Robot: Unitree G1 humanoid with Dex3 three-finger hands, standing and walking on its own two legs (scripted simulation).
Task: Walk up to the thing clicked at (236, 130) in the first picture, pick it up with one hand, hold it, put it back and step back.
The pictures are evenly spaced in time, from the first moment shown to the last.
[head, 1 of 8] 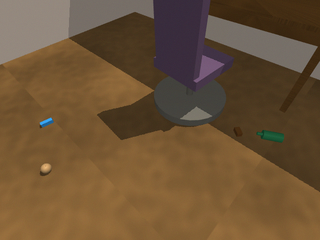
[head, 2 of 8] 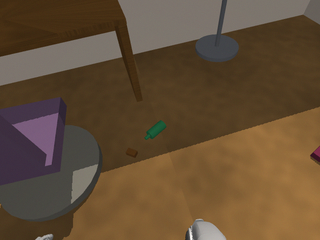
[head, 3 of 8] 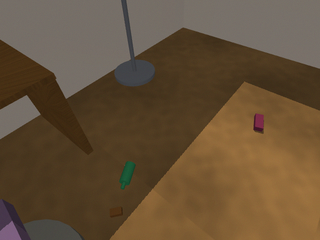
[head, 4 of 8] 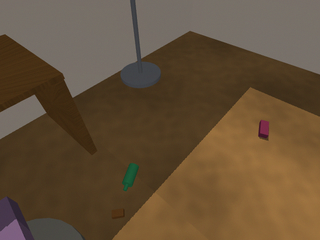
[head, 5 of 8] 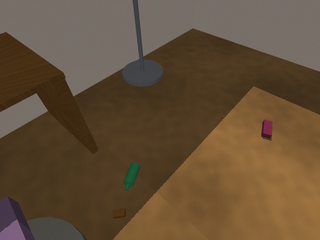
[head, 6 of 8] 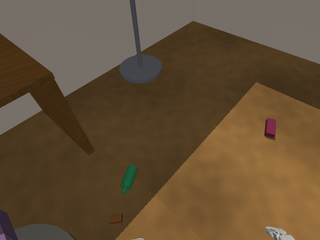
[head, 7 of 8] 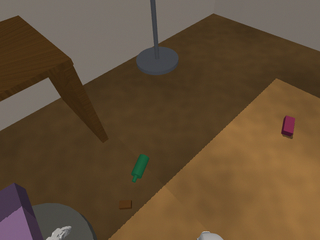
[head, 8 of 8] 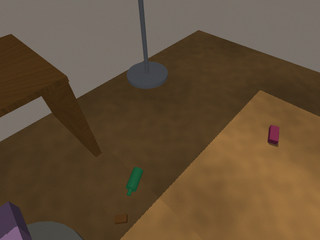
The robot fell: no
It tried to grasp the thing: no
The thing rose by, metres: 0.00
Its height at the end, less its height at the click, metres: +0.00
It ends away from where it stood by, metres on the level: 0.00
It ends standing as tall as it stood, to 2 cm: yes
